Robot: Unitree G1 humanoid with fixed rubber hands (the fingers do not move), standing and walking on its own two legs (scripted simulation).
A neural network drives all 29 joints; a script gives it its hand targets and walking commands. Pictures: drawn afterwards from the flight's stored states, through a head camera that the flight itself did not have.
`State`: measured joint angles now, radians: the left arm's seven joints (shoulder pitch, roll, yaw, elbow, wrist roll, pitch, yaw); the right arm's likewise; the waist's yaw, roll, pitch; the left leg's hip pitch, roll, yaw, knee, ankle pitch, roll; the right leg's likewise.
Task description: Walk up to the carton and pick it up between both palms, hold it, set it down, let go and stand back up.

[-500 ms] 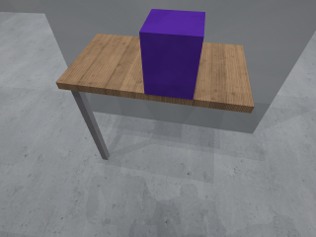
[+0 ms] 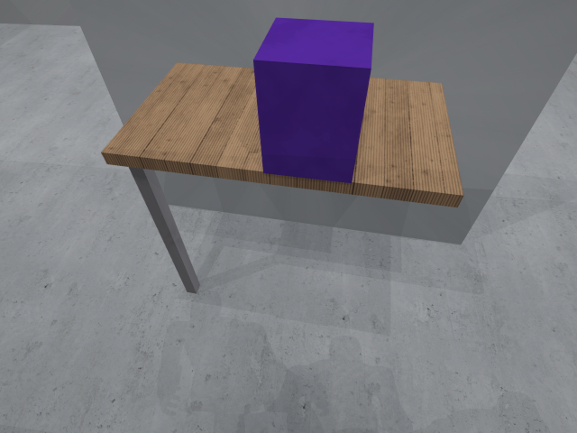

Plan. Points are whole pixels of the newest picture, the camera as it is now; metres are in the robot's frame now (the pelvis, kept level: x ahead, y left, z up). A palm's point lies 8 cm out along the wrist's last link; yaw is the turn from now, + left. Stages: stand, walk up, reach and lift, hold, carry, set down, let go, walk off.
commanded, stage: stand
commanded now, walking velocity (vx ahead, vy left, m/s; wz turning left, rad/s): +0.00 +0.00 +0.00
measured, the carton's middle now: (314, 103) +0.70 -0.04 +0.08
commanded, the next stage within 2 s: walk up in 0.62 s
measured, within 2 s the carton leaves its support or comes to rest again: neither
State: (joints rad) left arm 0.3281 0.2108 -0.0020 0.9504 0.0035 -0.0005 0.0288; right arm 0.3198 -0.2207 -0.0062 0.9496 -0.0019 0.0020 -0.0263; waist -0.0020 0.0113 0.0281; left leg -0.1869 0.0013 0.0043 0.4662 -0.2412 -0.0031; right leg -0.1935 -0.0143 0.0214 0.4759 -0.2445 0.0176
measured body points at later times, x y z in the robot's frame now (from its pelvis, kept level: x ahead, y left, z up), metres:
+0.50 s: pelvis +0.00 +0.00 +0.00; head +0.00 -0.01 +0.45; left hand +0.02 +0.25 -0.14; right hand +0.02 -0.25 -0.15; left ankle +0.01 +0.12 -0.74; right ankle +0.01 -0.13 -0.74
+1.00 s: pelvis +0.02 -0.01 -0.01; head +0.02 -0.03 +0.44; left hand +0.04 +0.24 -0.14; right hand -0.01 -0.27 -0.16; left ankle +0.01 +0.12 -0.74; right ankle +0.04 -0.13 -0.72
